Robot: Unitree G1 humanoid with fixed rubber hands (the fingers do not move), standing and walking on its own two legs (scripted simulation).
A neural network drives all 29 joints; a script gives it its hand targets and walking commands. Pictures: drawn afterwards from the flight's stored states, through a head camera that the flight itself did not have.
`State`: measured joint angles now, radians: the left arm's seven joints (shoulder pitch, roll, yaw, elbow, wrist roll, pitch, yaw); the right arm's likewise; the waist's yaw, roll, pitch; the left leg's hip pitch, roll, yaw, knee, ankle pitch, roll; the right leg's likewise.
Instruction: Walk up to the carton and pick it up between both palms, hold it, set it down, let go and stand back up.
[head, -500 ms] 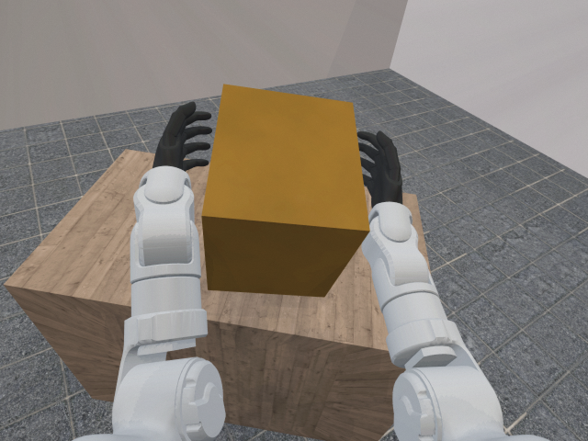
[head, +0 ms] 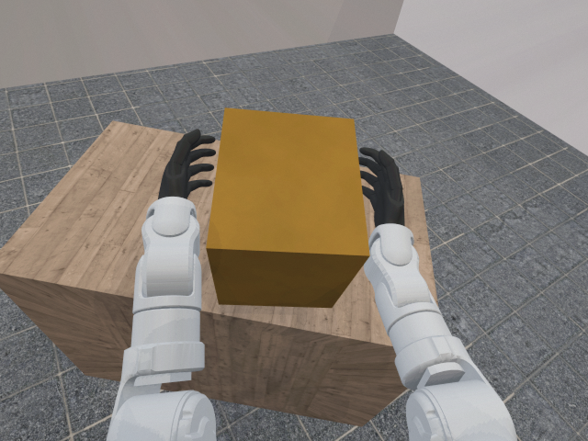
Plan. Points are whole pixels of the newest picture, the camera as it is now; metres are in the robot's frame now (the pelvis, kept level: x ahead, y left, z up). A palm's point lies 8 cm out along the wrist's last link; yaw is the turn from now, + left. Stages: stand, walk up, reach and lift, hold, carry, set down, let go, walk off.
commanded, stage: set down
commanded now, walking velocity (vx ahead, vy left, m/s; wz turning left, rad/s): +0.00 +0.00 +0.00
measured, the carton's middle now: (282, 216) +0.40 -0.01 +0.07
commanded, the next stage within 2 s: none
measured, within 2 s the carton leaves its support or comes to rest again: neither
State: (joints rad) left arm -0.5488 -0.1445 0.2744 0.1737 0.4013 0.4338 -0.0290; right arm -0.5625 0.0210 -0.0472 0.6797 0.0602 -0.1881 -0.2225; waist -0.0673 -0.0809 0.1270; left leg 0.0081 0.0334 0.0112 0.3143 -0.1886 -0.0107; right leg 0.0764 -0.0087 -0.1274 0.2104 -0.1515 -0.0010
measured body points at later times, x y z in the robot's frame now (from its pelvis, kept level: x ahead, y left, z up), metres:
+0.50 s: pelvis +0.00 +0.00 +0.00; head +0.01 +0.03 +0.45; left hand +0.41 +0.11 +0.12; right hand +0.39 -0.16 +0.11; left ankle +0.00 +0.12 -0.75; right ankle -0.01 -0.11 -0.75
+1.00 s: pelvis +0.01 +0.00 +0.00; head +0.04 +0.02 +0.45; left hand +0.42 +0.11 +0.08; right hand +0.40 -0.16 +0.08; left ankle +0.00 +0.12 -0.75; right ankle -0.01 -0.11 -0.75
